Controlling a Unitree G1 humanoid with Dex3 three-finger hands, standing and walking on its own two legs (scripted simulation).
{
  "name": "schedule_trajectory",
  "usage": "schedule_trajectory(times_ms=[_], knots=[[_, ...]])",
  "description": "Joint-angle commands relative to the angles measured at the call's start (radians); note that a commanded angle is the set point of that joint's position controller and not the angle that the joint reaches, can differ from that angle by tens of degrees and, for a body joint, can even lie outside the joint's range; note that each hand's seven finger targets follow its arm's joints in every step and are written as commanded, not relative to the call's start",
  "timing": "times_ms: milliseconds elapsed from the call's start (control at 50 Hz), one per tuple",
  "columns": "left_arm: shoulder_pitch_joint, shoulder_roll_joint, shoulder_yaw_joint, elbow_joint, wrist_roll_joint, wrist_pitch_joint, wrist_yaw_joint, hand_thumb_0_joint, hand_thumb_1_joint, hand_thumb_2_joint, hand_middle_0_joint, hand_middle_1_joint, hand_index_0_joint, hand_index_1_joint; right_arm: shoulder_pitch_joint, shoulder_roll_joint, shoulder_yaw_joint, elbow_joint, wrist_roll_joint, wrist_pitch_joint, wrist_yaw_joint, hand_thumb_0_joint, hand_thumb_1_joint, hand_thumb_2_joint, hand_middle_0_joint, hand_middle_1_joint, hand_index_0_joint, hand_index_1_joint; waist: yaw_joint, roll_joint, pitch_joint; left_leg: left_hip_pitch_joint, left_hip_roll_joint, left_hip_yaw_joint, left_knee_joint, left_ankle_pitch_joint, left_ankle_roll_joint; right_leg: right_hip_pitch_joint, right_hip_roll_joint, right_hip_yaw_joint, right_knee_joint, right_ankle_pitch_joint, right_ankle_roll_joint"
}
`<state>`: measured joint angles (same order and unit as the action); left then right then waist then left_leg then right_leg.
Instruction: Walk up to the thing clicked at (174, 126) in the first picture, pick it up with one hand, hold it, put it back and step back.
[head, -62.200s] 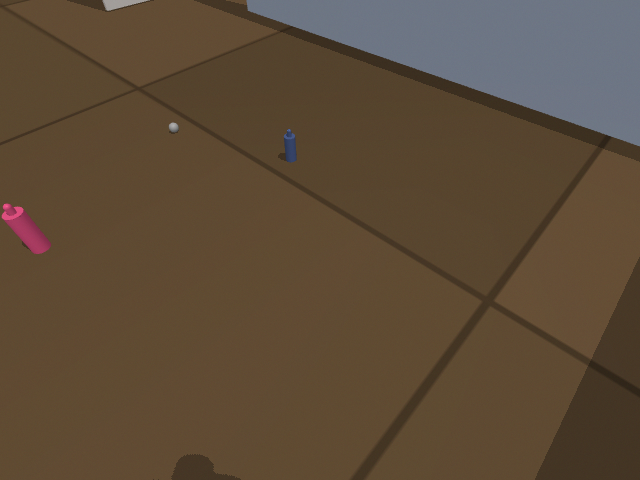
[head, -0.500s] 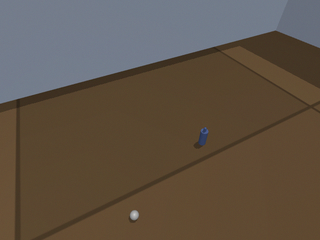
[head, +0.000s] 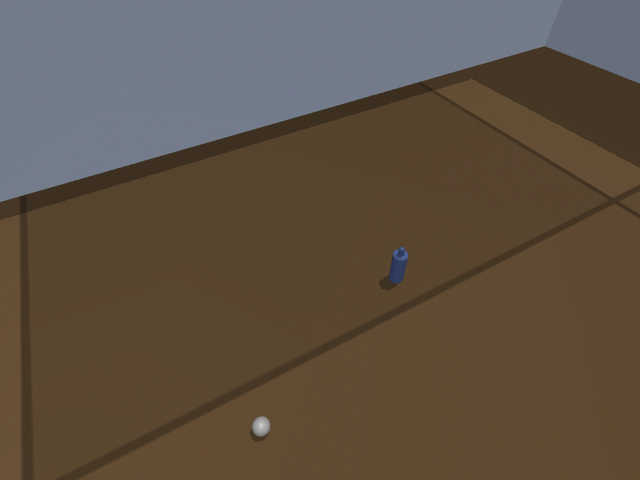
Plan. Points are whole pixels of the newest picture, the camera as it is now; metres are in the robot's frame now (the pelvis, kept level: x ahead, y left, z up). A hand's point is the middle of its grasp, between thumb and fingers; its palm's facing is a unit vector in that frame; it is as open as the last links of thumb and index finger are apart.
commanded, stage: stand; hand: left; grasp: from above
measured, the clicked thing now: (261, 426) +0.42 +0.23 -0.75
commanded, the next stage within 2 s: step back in 1.08 s
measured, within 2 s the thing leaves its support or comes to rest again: neither
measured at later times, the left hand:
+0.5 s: hand out of the picture +0.11 +0.24 -0.15, palm faces +0.00 -0.94 -0.34, open 7.4 cm
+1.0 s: hand out of the picture +0.09 +0.24 -0.15, palm faces -0.02 -0.94 -0.34, open 7.4 cm
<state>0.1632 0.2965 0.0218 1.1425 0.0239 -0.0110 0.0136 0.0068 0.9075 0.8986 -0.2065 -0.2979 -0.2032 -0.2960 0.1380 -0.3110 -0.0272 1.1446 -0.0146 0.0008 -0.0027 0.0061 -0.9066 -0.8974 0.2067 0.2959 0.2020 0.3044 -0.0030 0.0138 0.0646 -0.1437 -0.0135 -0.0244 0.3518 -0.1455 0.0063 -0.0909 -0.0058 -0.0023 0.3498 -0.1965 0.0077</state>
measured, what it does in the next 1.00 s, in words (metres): stands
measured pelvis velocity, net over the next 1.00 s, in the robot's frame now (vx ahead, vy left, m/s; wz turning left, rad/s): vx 0.02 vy -0.01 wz -0.01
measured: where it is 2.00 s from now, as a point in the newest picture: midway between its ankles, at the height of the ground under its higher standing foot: outside the picture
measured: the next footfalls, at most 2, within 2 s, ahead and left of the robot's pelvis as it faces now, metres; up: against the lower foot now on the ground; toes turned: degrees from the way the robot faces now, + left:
left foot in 1.82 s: -0.14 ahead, +0.12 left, +0.00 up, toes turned +2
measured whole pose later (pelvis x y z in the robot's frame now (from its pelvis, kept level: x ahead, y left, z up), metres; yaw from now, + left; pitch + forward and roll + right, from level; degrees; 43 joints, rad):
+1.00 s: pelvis +0.02 -0.01 +0.00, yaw +0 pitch -3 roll +0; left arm 0.12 0.33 0.01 1.13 0.02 -0.01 0.01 0.01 0.91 0.90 -0.21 -0.30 -0.20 -0.30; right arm 0.11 -0.33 -0.01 1.15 -0.01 -0.01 0.00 0.01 -0.91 -0.90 0.21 0.30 0.20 0.30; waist -0.01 0.01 0.05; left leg -0.11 0.00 -0.02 0.31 -0.15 -0.01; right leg -0.06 0.01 0.00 0.30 -0.19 0.00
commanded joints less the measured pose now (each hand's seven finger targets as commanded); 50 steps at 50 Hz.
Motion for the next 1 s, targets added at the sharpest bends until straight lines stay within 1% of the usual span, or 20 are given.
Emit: schedule_trajectory(times_ms=[0,40,100,140,180,220,340,380,480,520,580,660,680,760,840,860,920,940,960,980], knots=[[-0.037,0.202,0.042,-0.059,-0.004,-0.016,0.013,0.000,0.900,0.900,-0.200,-0.300,-0.200,-0.301,-0.048,-0.193,-0.026,-0.053,-0.003,-0.027,-0.017,0.000,-0.900,-0.900,0.200,0.300,0.200,0.300,0.003,-0.015,-0.039,0.035,0.115,-0.107,-0.067,0.011,0.025,-0.054,-0.110,0.098,-0.090,0.009,-0.022],[-0.050,0.204,0.043,-0.063,-0.005,-0.018,0.014,0.000,0.900,0.900,-0.200,-0.300,-0.200,-0.301,-0.049,-0.196,-0.025,-0.055,-0.002,-0.029,-0.017,0.000,-0.900,-0.900,0.200,0.300,0.200,0.300,0.000,-0.017,-0.066,0.050,0.119,-0.100,-0.057,0.080,0.026,-0.028,-0.115,0.098,-0.085,0.071,-0.023],[-0.049,0.199,0.040,-0.057,-0.006,-0.016,0.014,0.000,0.900,0.900,-0.200,-0.300,-0.200,-0.301,-0.059,-0.197,-0.024,-0.051,-0.003,-0.028,-0.018,0.000,-0.900,-0.900,0.200,0.300,0.200,0.300,0.004,-0.021,-0.045,0.042,0.120,-0.099,-0.062,0.075,0.023,-0.035,-0.110,0.093,-0.090,0.053,-0.021],[-0.061,0.209,0.043,-0.064,-0.008,-0.019,0.013,0.000,0.900,0.900,-0.200,-0.300,-0.200,-0.301,-0.054,-0.199,-0.023,-0.051,-0.003,-0.030,-0.019,0.000,-0.900,-0.900,0.200,0.300,0.200,0.300,0.002,-0.022,-0.074,0.058,0.123,-0.093,-0.052,0.144,0.023,-0.010,-0.115,0.092,-0.082,0.124,-0.020],[-0.060,0.206,0.043,-0.060,-0.008,-0.017,0.013,0.000,0.900,0.900,-0.200,-0.300,-0.200,-0.301,-0.054,-0.198,-0.021,-0.047,-0.003,-0.030,-0.020,0.000,-0.900,-0.900,0.200,0.300,0.200,0.300,0.004,-0.016,-0.072,0.060,0.124,-0.091,-0.053,0.135,0.022,-0.009,-0.114,0.092,-0.083,0.120,-0.020],[-0.066,0.209,0.044,-0.066,-0.011,-0.017,0.014,0.000,0.900,0.900,-0.200,-0.300,-0.200,-0.301,-0.057,-0.202,-0.023,-0.050,-0.001,-0.033,-0.021,0.000,-0.900,-0.900,0.200,0.300,0.200,0.300,0.004,-0.008,-0.097,0.077,0.130,-0.088,-0.047,0.205,0.021,0.016,-0.117,0.086,-0.069,0.190,-0.021],[-0.085,0.213,0.046,-0.071,-0.012,-0.017,0.013,0.000,0.900,0.900,-0.200,-0.300,-0.200,-0.301,-0.063,-0.208,-0.021,-0.048,-0.001,-0.034,-0.023,0.000,-0.900,-0.900,0.200,0.300,0.200,0.300,0.005,-0.004,-0.102,0.087,0.135,-0.082,-0.045,0.241,0.020,0.029,-0.119,0.087,-0.067,0.226,-0.020],[-0.082,0.216,0.046,-0.064,-0.012,-0.016,0.013,0.000,0.900,0.900,-0.200,-0.300,-0.200,-0.301,-0.066,-0.206,-0.020,-0.048,-0.001,-0.032,-0.022,0.000,-0.900,-0.900,0.200,0.300,0.200,0.300,0.002,-0.022,-0.075,0.070,0.132,-0.085,-0.056,0.195,0.017,0.015,-0.115,0.086,-0.080,0.179,-0.017],[-0.097,0.223,0.044,-0.070,-0.010,-0.017,0.012,0.000,0.900,0.900,-0.200,-0.300,-0.200,-0.301,-0.077,-0.212,-0.020,-0.050,0.000,-0.030,-0.020,0.000,-0.900,-0.900,0.200,0.300,0.200,0.300,-0.001,-0.019,-0.064,0.064,0.132,-0.086,-0.064,0.151,0.013,0.002,-0.116,0.090,-0.095,0.141,-0.017],[-0.095,0.220,0.044,-0.070,-0.011,-0.019,0.012,0.000,0.900,0.900,-0.200,-0.300,-0.200,-0.301,-0.081,-0.216,-0.022,-0.052,0.000,-0.032,-0.020,0.000,-0.900,-0.900,0.200,0.300,0.200,0.300,0.000,-0.007,-0.100,0.088,0.138,-0.082,-0.050,0.202,0.018,0.025,-0.121,0.090,-0.084,0.200,-0.019],[-0.091,0.222,0.041,-0.069,-0.010,-0.020,0.011,0.000,0.900,0.900,-0.200,-0.300,-0.200,-0.300,-0.086,-0.217,-0.022,-0.054,0.001,-0.030,-0.018,0.000,-0.900,-0.900,0.200,0.300,0.200,0.300,0.001,-0.019,-0.074,0.070,0.134,-0.086,-0.063,0.152,0.016,0.012,-0.116,0.089,-0.099,0.146,-0.017],[-0.102,0.233,0.043,-0.077,-0.010,-0.021,0.011,0.000,0.900,0.900,-0.200,-0.300,-0.200,-0.300,-0.089,-0.215,-0.020,-0.058,0.001,-0.031,-0.017,0.000,-0.900,-0.900,0.200,0.300,0.200,0.300,0.000,-0.013,-0.087,0.071,0.134,-0.085,-0.063,0.182,0.014,0.021,-0.119,0.085,-0.089,0.180,-0.019],[-0.107,0.233,0.043,-0.075,-0.011,-0.020,0.010,0.000,0.900,0.900,-0.200,-0.300,-0.200,-0.300,-0.077,-0.214,-0.018,-0.055,0.002,-0.032,-0.017,0.000,-0.900,-0.900,0.200,0.300,0.200,0.300,-0.006,-0.017,-0.079,0.070,0.136,-0.086,-0.073,0.148,0.012,0.007,-0.116,0.090,-0.091,0.132,-0.020],[-0.097,0.233,0.038,-0.074,-0.010,-0.020,0.008,0.000,0.900,0.900,-0.200,-0.300,-0.200,-0.300,-0.081,-0.220,-0.021,-0.054,0.000,-0.031,-0.015,0.000,-0.900,-0.900,0.200,0.300,0.200,0.300,-0.004,-0.009,-0.077,0.067,0.137,-0.087,-0.072,0.143,0.014,0.006,-0.116,0.089,-0.100,0.124,-0.022],[-0.091,0.236,0.036,-0.077,-0.011,-0.022,0.008,0.000,0.900,0.900,-0.200,-0.300,-0.200,-0.300,-0.083,-0.222,-0.020,-0.056,0.002,-0.033,-0.015,0.000,-0.900,-0.900,0.200,0.300,0.200,0.300,0.000,-0.003,-0.101,0.078,0.139,-0.086,-0.063,0.187,0.017,0.024,-0.121,0.087,-0.088,0.177,-0.022],[-0.087,0.238,0.036,-0.076,-0.011,-0.021,0.007,0.000,0.900,0.900,-0.200,-0.300,-0.200,-0.300,-0.081,-0.221,-0.020,-0.054,0.003,-0.032,-0.015,0.000,-0.900,-0.900,0.200,0.300,0.200,0.300,0.000,-0.015,-0.086,0.074,0.137,-0.087,-0.071,0.159,0.014,0.010,-0.116,0.086,-0.093,0.141,-0.022],[-0.085,0.238,0.033,-0.077,-0.011,-0.022,0.006,0.000,0.900,0.900,-0.200,-0.300,-0.200,-0.300,-0.079,-0.224,-0.018,-0.053,0.002,-0.032,-0.014,0.000,-0.900,-0.900,0.200,0.300,0.200,0.300,0.000,-0.017,-0.078,0.077,0.137,-0.089,-0.072,0.150,0.015,0.000,-0.118,0.089,-0.098,0.134,-0.022],[-0.091,0.237,0.033,-0.077,-0.010,-0.021,0.007,0.000,0.900,0.900,-0.200,-0.300,-0.200,-0.300,-0.076,-0.224,-0.019,-0.055,0.002,-0.030,-0.013,0.000,-0.900,-0.900,0.200,0.300,0.200,0.300,-0.005,-0.022,-0.068,0.061,0.137,-0.089,-0.077,0.133,0.015,-0.001,-0.116,0.086,-0.099,0.112,-0.022],[-0.089,0.236,0.032,-0.074,-0.012,-0.020,0.005,0.000,0.900,0.900,-0.200,-0.300,-0.200,-0.300,-0.068,-0.226,-0.017,-0.049,0.002,-0.029,-0.014,0.000,-0.900,-0.900,0.200,0.300,0.200,0.300,-0.005,-0.020,-0.046,0.047,0.132,-0.090,-0.087,0.067,0.015,-0.021,-0.115,0.096,-0.112,0.061,-0.020],[-0.086,0.238,0.031,-0.077,-0.010,-0.021,0.005,0.000,0.900,0.900,-0.200,-0.300,-0.200,-0.300,-0.075,-0.226,-0.018,-0.053,0.000,-0.029,-0.013,0.000,-0.900,-0.900,0.200,0.300,0.200,0.300,-0.001,-0.018,-0.053,0.056,0.135,-0.090,-0.085,0.076,0.017,-0.013,-0.117,0.094,-0.112,0.069,-0.024]])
